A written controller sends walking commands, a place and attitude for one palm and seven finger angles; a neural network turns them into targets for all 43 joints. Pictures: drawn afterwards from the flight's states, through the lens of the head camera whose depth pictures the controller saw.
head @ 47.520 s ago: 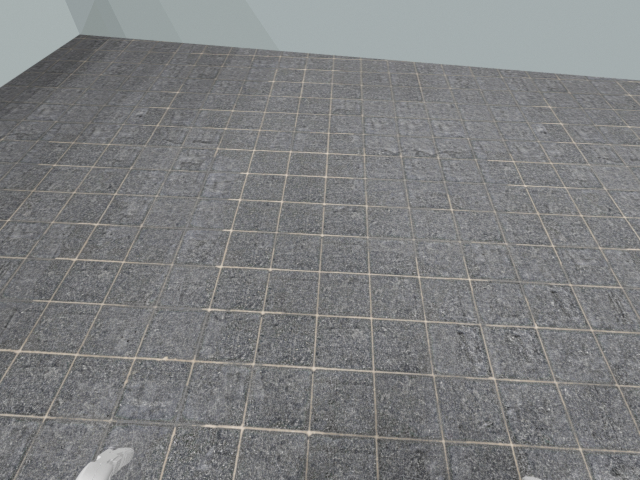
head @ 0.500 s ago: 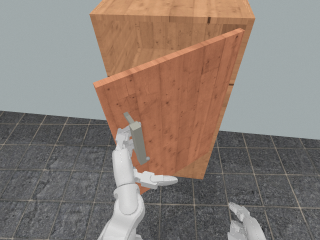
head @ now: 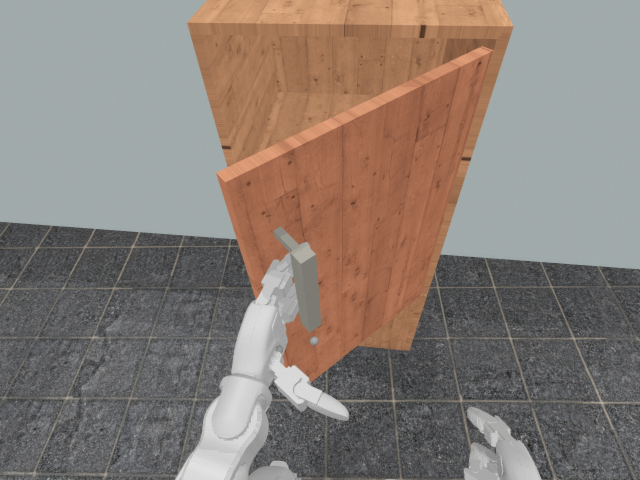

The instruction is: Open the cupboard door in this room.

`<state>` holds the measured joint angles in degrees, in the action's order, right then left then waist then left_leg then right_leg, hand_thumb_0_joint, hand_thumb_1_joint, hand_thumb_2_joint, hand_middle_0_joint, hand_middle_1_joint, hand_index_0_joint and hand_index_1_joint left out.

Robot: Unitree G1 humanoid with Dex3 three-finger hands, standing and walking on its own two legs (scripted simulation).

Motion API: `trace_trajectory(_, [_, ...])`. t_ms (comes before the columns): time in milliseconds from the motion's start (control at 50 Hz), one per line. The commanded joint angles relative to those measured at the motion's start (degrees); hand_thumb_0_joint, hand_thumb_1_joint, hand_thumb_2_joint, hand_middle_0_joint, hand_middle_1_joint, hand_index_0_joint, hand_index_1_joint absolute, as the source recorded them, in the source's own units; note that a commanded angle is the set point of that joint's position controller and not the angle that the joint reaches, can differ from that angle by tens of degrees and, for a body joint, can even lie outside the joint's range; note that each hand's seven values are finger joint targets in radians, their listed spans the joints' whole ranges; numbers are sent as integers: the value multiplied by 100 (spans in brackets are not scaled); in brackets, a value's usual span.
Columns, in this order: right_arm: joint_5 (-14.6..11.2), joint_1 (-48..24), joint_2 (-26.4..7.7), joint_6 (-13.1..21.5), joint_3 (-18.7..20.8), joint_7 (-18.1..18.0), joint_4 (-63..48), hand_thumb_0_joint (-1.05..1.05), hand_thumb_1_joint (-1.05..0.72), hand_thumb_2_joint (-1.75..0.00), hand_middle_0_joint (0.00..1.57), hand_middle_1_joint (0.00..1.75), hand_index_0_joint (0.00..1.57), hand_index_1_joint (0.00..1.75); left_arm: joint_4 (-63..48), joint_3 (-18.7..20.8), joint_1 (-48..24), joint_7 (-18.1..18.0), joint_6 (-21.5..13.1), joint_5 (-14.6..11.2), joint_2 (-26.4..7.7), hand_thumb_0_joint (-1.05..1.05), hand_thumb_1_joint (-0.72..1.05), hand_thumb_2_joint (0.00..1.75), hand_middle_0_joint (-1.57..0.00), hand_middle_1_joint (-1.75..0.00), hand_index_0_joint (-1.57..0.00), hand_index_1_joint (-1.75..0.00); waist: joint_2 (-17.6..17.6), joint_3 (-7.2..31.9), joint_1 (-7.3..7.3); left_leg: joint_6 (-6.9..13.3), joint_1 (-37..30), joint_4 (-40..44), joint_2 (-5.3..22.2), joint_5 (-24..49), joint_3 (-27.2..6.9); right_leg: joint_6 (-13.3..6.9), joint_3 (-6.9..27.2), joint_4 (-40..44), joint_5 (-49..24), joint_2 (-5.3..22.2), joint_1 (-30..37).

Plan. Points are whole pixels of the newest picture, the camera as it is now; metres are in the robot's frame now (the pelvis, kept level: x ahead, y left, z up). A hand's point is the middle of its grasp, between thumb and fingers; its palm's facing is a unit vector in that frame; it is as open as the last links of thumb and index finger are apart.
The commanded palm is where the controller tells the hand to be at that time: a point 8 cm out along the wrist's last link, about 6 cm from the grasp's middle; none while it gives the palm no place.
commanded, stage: slide the hand sideways off the handle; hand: left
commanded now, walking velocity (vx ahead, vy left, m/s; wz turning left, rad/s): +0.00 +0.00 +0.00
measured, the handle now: (297, 282) +0.34 +0.04 +0.08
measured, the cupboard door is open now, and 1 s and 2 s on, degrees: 45 45 45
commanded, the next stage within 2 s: draw the hand back to the body in 0.90 s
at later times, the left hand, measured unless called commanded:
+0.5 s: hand (275, 366) +0.24 +0.06 +0.07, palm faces -0.15 -0.99 +0.01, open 16.2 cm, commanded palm +0.22 +0.12 +0.07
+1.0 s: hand (229, 399) +0.20 +0.10 +0.07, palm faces -0.12 -0.99 -0.02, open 16.3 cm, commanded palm +0.19 +0.16 +0.07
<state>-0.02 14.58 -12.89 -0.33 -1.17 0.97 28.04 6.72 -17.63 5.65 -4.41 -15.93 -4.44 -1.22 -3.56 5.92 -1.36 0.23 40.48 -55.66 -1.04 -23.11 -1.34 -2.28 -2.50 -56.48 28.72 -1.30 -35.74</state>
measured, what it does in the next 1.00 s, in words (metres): stands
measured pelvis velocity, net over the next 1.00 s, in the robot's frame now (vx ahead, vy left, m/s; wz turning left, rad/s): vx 0.01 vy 0.00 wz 0.00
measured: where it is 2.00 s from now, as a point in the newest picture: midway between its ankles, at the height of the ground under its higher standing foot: outside the picture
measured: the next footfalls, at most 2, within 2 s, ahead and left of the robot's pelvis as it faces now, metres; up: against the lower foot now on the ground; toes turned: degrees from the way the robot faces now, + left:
none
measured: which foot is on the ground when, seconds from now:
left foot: down 0.00-1.00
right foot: down 0.00-1.00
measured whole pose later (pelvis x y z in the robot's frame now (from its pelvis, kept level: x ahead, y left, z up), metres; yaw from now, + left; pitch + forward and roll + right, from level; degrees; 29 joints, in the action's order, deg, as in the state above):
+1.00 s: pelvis +0.01 +0.00 -0.02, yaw +0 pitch +11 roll -1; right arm -0.8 15.8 -13.5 1.1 -0.6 -0.8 21.8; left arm -15.7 -6.3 31.3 6.2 -19.1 -8.4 -9.6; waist -3.3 7.8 -0.6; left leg 0.0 46.6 -62.8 -0.3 -27.0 -2.3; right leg -2.5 -3.5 -62.1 32.0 -2.1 -40.9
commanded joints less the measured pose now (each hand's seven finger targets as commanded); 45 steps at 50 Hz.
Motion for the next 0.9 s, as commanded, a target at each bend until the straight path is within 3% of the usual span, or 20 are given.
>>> trace_trajectory(0, [20, -582, -458, 341, 213, 21, -1118, 0, -90, -90, 20, 30, 20, 30, -1501, 189, -987, -391, -488, 308, 201, 0, -50, 30, -15, -30, -15, -30, 809, 991, -23, 158, -948, 704, 7, 260, -75, 59, 113, 1102, -681, 79, -140])
trace_trajectory(40, [56, -558, -454, 299, 226, 80, -1173, 0, -90, -90, 20, 30, 20, 30, -1586, 220, -651, -467, -577, 511, 102, 0, -50, 30, -15, -30, -15, -30, 726, 1060, 20, 150, -897, 625, 22, 341, -39, 41, 114, 975, -794, 76, -193])
trace_trajectory(60, [69, -537, -458, 279, 242, 102, -1209, 0, -90, -90, 20, 30, 20, 30, -1644, 298, -465, -478, -602, 576, -19, 0, -50, 30, -15, -30, -15, -30, 666, 1164, 115, 148, -860, 619, 13, 453, -47, 9, 113, 904, -909, 74, -61])
trace_trajectory(120, [40, -549, -432, 213, 242, 153, -1359, 0, -90, -90, 20, 30, 20, 30, -1943, 183, -4, -388, -621, 583, 30, 0, -50, 30, -15, -30, -15, -30, 420, 1139, 124, 124, -895, 616, 24, 445, 37, 3, 139, 898, -985, 61, -71])
trace_trajectory(260, [-12, -464, -473, 167, 216, 51, -1513, 0, -90, -90, 20, 30, 20, 30, -2576, 186, 453, -173, -474, 360, -70, 0, -50, 30, -15, -30, -15, -30, 729, 1021, -28, 148, -866, 595, 54, 471, -39, 47, 113, 921, -1123, 8, -15])
trace_trajectory(380, [-12, -439, -474, 234, 209, -11, -1500, 0, -90, -90, 20, 30, 20, 30, -2783, 353, 843, 41, -525, 252, -251, 0, -50, 30, -15, -30, -15, -30, 596, 978, -46, 136, -802, 488, 51, 530, -78, 65, 98, 797, -1220, 7, -155])
trace_trajectory(560, [-38, -333, -463, 236, 243, -22, -1653, 0, -90, -90, 20, 30, 20, 30, -3168, 815, 2031, 320, -499, 74, -623, 0, -50, 30, -15, -30, -15, -30, 496, 1205, 129, 134, -745, 367, 26, 961, -12, 67, 139, 675, -1819, -5, 135])
trace_trajectory(600, [-46, -323, -469, 248, 235, -32, -1673, 0, -90, -90, 20, 30, 20, 30, -3351, 849, 2012, 387, -516, -1, -671, 0, -50, 30, -15, -30, -15, -30, 482, 1144, 74, 133, -696, 326, 17, 947, -5, 96, 151, 664, -1899, 3, 99])
trace_trajectory(740, [-62, -244, -519, 366, 277, -121, -1671, 0, -90, -90, 20, 30, 20, 30, -3455, 977, 2298, 766, -724, -176, -839, 0, -50, 30, -15, -30, -15, -30, 657, 875, -72, 148, -386, 136, 5, 603, -40, 175, 233, 701, -1602, 23, -192])
trace_trajectory(840, [-103, -247, -537, 418, 320, -195, -1635, 0, -90, -90, 20, 30, 20, 30, -3527, 1430, 2554, 1078, -794, -403, -1183, 0, -50, 30, -15, -30, -15, -30, 554, 1040, 20, 128, -243, 43, -18, 566, -19, 199, 366, 715, -1564, 62, -69])
trace_trajectory(880, [-117, -300, -541, 444, 294, -209, -1649, 0, -90, -90, 20, 30, 20, 30, -3541, 1316, 2419, 1125, -751, -438, -1103, 0, -50, 30, -15, -30, -15, -30, 423, 920, -31, 139, -215, 22, -20, 485, -31, 186, 371, 738, -1334, 57, -209])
